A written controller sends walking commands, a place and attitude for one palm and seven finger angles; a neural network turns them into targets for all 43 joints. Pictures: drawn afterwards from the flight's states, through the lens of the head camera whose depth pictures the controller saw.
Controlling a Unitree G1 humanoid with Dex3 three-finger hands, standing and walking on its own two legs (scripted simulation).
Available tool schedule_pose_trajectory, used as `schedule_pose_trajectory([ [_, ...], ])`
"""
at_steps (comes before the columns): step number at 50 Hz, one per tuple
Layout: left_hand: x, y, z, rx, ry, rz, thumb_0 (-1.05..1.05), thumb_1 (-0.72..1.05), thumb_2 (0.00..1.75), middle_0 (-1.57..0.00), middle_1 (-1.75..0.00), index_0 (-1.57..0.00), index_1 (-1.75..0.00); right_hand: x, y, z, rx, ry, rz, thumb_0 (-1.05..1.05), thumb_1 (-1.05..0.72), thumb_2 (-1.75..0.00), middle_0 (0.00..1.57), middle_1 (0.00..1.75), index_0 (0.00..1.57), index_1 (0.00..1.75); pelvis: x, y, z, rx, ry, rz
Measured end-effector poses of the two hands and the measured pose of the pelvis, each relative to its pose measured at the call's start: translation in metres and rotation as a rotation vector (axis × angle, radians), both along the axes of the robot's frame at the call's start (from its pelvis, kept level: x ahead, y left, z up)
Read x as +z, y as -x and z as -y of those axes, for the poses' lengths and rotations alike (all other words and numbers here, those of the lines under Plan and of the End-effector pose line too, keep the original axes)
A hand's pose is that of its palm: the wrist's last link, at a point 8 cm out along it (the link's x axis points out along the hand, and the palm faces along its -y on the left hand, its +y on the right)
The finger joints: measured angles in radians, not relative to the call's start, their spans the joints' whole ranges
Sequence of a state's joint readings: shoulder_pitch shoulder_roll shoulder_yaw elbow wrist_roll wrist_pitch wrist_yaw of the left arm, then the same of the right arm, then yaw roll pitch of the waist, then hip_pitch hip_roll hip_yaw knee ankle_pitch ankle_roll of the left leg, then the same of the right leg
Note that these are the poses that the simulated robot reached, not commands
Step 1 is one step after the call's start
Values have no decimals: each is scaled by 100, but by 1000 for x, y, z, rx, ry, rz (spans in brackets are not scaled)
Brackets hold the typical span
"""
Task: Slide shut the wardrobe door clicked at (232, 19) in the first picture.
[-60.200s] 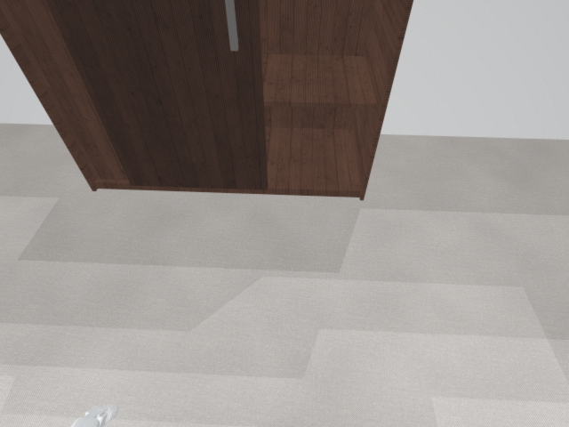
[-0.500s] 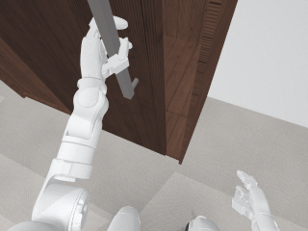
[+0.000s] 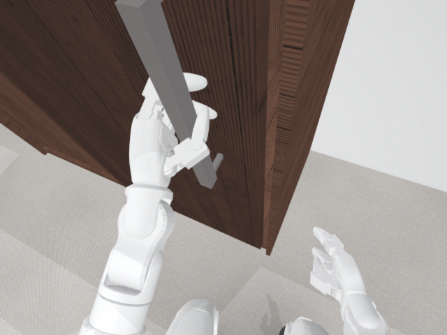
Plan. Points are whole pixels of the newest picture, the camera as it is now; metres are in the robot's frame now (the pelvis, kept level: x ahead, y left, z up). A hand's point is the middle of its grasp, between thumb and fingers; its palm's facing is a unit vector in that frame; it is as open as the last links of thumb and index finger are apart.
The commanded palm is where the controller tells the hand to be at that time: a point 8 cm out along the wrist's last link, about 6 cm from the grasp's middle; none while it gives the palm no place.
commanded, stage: step sideways, sliding the door along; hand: left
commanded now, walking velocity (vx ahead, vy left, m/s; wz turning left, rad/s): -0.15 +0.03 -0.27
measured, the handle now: (195, 114) +0.37 +0.12 +0.17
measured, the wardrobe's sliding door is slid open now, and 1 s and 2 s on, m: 0.02 0.00 0.00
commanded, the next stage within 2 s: stop walking and hold the door there in 0.24 s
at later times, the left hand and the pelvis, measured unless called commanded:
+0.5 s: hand (211, 146) +0.33 +0.08 +0.17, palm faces -0.07 -0.98 -0.16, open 6.3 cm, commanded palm +0.31 +0.12 +0.16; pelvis +0.05 +0.00 -0.01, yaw -8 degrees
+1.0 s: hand (211, 148) +0.32 +0.08 +0.17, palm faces -0.05 -0.99 -0.16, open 6.0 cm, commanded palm +0.30 +0.13 +0.16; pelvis -0.02 +0.00 +0.02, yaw -18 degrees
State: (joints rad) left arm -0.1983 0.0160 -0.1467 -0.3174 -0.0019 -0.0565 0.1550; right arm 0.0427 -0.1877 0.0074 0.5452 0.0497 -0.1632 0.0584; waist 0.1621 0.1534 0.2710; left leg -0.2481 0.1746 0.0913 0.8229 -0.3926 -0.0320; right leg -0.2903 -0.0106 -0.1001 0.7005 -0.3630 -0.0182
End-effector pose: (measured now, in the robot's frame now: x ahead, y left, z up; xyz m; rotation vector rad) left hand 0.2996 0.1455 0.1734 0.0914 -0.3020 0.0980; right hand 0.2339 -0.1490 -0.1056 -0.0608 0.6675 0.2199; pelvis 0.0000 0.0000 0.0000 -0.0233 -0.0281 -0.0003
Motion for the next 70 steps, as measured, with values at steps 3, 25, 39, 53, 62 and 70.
schedule_pose_trajectory([
  [3,1,2,10,-28,39,-17,1,72,78,-46,-140,-28,-131,9,-9,6,-26,40,-5,1,-90,-90,20,30,20,30,8,-1,-8,7,-17,-34],
  [25,-4,-11,8,-189,-85,50,-6,67,79,-53,-140,-26,-134,13,5,45,-247,53,-22,1,-90,-90,20,30,20,30,-8,-46,3,-141,20,97],
  [39,2,-3,9,-96,-129,-82,-7,68,74,-48,-140,-33,-140,54,119,131,-516,217,-50,1,-90,-90,20,30,20,30,25,0,12,-273,-129,20],
  [53,0,-5,9,-150,-99,-58,-6,70,76,-46,-140,-28,-140,34,230,125,-696,233,-178,1,-90,-90,19,30,19,30,17,14,0,-319,-37,43],
  [62,-1,-5,9,-151,-77,-57,-5,70,78,-46,-140,-29,-140,23,214,98,-615,182,-234,1,-90,-90,20,30,20,30,23,20,-4,-331,-9,11],
  [70,-1,-7,8,-192,-51,-50,-4,70,79,-46,-140,-32,-140,49,175,98,-602,214,-105,1,-90,-90,20,30,20,30,26,18,-16,-346,-17,9],
])
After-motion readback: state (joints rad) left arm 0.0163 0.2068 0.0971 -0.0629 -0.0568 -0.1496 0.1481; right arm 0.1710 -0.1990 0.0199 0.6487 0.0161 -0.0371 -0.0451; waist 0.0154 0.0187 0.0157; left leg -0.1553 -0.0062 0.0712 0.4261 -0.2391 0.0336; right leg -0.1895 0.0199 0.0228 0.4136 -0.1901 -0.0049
